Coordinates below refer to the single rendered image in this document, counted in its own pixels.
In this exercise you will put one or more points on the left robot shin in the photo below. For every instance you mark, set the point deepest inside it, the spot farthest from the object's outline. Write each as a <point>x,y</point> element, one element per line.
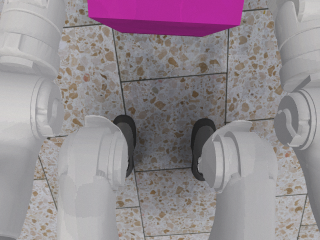
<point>90,121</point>

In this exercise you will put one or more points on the left robot upper arm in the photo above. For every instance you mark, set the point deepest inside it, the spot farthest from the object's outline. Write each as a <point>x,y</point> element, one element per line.
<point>31,110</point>

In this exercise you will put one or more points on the robot right forearm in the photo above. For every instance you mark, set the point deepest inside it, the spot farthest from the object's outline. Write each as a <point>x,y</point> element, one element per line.
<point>297,30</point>

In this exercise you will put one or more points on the carton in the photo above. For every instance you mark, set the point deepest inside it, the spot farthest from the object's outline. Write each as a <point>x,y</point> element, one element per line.
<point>193,18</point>

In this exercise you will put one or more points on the right robot upper arm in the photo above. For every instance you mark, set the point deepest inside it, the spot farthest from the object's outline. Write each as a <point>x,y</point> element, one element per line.
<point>297,125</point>

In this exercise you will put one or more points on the robot left forearm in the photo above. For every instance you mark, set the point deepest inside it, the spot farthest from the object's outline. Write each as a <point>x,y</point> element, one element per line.
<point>30,34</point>

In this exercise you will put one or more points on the robot left foot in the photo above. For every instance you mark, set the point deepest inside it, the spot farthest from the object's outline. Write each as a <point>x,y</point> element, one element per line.
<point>128,128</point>

